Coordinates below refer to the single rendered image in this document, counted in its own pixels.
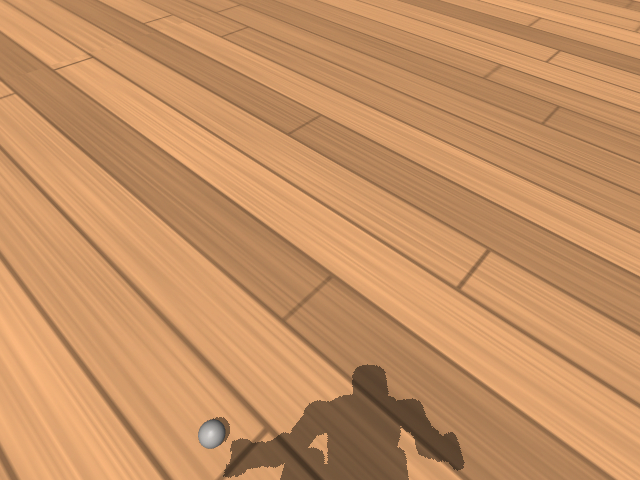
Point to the ball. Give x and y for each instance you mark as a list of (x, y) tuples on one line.
[(211, 434)]

